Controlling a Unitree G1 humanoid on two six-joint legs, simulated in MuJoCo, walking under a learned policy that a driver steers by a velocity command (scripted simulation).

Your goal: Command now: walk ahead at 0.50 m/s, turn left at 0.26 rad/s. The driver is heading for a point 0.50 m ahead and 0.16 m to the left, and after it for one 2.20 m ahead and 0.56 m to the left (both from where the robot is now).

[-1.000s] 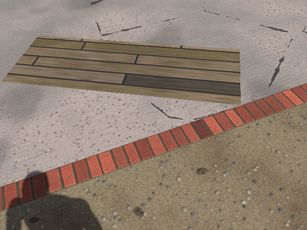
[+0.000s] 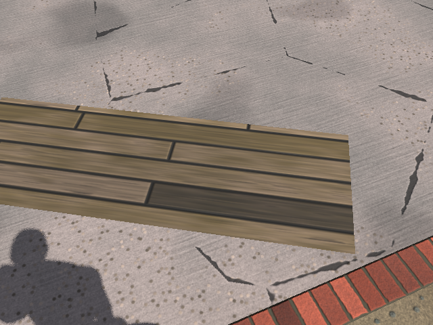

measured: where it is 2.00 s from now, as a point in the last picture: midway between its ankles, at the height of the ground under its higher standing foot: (166, 315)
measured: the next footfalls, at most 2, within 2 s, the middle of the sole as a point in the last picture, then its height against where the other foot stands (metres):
left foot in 0.44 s outside the picture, level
right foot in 0.86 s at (203, 284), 0.11 m lower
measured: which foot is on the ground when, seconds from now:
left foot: up 0.00-0.42, down 0.44-0.86, up 0.88-1.00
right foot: down 0.00-0.48, up 0.50-0.84, down 0.86-1.00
